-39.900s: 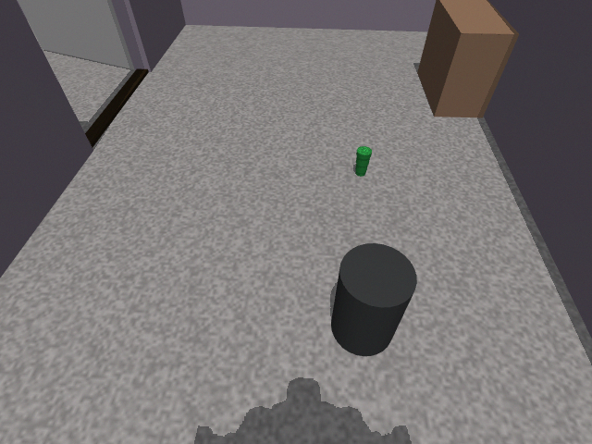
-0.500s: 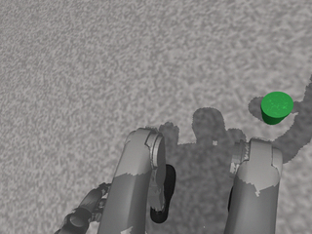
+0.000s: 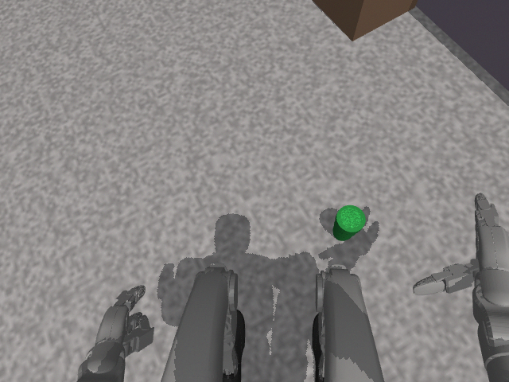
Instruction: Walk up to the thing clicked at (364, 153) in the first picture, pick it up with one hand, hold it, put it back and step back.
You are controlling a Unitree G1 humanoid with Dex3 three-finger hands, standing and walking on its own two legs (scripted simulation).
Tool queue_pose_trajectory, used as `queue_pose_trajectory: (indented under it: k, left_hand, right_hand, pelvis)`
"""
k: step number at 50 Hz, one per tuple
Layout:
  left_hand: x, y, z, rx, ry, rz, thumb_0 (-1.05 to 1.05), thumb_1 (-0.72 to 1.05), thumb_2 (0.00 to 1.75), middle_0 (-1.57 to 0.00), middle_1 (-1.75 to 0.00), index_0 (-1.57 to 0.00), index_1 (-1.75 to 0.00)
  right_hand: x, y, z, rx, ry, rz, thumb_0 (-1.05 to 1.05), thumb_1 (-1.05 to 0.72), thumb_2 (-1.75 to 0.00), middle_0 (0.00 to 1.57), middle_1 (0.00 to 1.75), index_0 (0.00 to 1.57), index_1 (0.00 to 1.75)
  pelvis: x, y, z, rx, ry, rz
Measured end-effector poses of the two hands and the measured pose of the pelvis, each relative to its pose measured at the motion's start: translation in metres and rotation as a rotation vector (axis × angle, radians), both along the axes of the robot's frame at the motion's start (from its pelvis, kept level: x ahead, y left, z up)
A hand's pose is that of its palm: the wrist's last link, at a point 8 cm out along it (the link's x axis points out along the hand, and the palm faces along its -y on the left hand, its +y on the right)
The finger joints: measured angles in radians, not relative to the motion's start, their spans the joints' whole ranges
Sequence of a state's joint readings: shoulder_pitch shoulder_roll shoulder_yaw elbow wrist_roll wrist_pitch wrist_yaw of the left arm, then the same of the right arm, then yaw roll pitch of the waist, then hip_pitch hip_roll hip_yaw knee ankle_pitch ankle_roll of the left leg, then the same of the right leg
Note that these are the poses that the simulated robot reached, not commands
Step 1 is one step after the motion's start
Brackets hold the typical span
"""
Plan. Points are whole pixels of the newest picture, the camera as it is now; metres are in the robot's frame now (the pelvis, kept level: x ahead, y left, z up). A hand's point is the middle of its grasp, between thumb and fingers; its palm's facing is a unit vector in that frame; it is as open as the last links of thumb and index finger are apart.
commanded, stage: home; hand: right
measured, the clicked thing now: (345, 226) +0.44 -0.21 -0.45
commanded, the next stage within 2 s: none
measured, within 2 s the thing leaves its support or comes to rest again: neither
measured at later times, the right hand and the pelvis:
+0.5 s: hand (489, 285) +0.25 -0.21 +0.10, palm faces +0.15 +0.93 -0.34, open 17.4 cm; pelvis +0.06 -0.01 +0.17, yaw -2 degrees
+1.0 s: hand out of the picture +0.21 -0.20 +0.14, palm faces +0.16 +0.94 -0.30, open 17.5 cm; pelvis +0.06 +0.00 +0.19, yaw -3 degrees
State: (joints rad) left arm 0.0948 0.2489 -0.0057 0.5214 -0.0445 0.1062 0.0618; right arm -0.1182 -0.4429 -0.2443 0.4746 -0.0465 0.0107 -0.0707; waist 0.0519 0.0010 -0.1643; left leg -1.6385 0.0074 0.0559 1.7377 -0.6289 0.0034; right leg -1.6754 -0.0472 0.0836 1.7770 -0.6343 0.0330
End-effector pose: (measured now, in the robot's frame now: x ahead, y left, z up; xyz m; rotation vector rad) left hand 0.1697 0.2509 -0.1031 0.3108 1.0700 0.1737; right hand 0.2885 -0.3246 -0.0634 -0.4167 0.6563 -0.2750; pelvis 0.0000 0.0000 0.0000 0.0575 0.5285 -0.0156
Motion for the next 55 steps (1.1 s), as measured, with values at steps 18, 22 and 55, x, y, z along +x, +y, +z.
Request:
queue_pose_trajectory:
  k: [18,22,55]
  left_hand:
    - [0.027,-0.008,0.159,0.010,-0.184,0.038,0.01,0.90,0.90,-0.20,-0.30,-0.21,-0.30]
    - [0.028,-0.015,0.183,0.002,-0.228,0.053,0.01,0.90,0.90,-0.20,-0.30,-0.21,-0.30]
    - [0.047,-0.023,0.232,-0.016,-0.411,-0.015,0.02,0.90,0.90,-0.20,-0.30,-0.21,-0.30]
  right_hand:
    - [-0.044,0.054,0.140,0.126,0.107,-0.085,-0.01,0.53,-0.06,0.06,0.05,0.06,0.05]
    - [-0.056,0.061,0.172,0.133,0.102,-0.084,-0.01,0.53,-0.06,0.06,0.05,0.06,0.05]
    - [-0.098,0.088,0.232,0.186,0.049,-0.065,-0.01,0.55,-0.05,0.06,0.05,0.05,0.05]
  pelvis:
    - [0.047,-0.001,0.138,-0.021,-0.212,-0.030]
    - [0.055,-0.005,0.159,-0.023,-0.266,-0.033]
    - [0.057,-0.001,0.193,-0.041,-0.407,-0.045]
